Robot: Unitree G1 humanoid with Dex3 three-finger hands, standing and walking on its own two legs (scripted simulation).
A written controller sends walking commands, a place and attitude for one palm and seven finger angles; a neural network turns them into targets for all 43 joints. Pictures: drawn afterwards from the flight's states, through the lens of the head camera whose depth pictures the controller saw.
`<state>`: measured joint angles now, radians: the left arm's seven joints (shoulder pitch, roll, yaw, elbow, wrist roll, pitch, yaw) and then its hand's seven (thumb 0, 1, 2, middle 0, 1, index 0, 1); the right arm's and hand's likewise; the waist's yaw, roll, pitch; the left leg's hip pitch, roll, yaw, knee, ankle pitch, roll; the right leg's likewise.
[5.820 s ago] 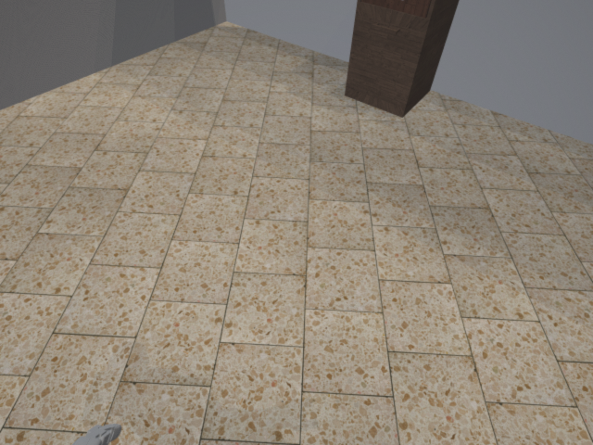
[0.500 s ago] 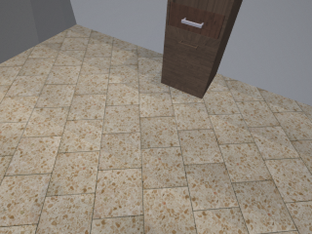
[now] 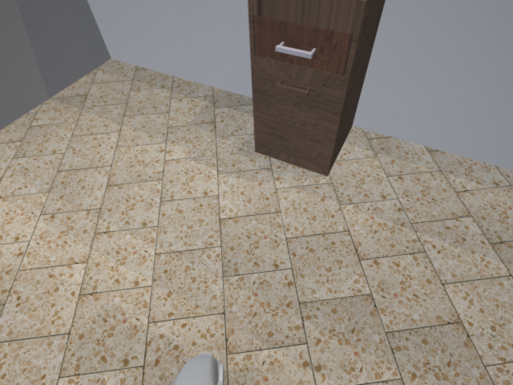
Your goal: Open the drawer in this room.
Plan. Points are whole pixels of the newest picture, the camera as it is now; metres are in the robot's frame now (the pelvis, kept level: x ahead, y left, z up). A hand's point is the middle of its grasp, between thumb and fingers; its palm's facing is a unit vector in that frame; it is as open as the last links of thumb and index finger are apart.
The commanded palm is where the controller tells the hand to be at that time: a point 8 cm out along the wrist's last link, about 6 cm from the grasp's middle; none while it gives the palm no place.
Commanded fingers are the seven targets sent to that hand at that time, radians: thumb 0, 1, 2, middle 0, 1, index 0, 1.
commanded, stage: stand and wait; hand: left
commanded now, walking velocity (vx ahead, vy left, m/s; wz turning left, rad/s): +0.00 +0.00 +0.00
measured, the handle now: (295, 49) +1.26 -0.06 -0.12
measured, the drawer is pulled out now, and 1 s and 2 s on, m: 0.00 0.00 0.00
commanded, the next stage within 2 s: turn or walk to find it in 0.30 s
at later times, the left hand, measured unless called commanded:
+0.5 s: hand out of the picture +0.14 +0.21 -0.19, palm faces +0.06 -0.97 -0.22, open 7.3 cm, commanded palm none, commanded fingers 0.00 0.90 0.90 -0.20 -0.30 -0.20 -0.30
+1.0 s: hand out of the picture +0.12 +0.14 -0.18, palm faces +0.06 -0.99 -0.16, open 7.4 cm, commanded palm none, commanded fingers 0.00 0.90 0.90 -0.20 -0.30 -0.20 -0.30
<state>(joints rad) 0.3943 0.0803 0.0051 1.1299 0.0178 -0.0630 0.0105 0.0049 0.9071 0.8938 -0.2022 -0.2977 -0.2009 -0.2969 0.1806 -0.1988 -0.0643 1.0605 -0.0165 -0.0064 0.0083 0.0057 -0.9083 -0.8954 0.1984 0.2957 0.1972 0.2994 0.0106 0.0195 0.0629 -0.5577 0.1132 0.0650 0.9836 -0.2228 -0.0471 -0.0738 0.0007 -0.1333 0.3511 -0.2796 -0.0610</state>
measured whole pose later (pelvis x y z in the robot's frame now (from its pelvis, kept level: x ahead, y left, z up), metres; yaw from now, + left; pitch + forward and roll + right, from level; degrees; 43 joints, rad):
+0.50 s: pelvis +0.10 +0.02 -0.01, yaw +1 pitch -1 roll +1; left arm 0.21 0.18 0.03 1.08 0.02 0.00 0.04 0.01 0.92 0.89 -0.20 -0.30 -0.20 -0.30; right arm 0.16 -0.16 -0.04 1.08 -0.01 0.01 -0.02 -0.03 -0.94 -0.89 0.20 0.30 0.20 0.30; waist 0.00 -0.02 0.03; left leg -0.28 0.00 0.12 0.53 -0.23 0.04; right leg -0.22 -0.09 -0.07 0.56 -0.30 0.04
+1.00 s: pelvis +0.14 -0.01 +0.00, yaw +1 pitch -2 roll +0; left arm 0.30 0.12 -0.01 1.14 0.00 0.00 0.04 0.01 0.91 0.89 -0.20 -0.30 -0.20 -0.30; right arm 0.29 -0.12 -0.01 1.17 0.00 0.00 -0.02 0.00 -0.91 -0.90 0.20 0.30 0.20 0.30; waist -0.01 0.00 0.04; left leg -0.18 0.05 0.09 0.43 -0.22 -0.02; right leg -0.09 -0.03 -0.10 0.42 -0.30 0.00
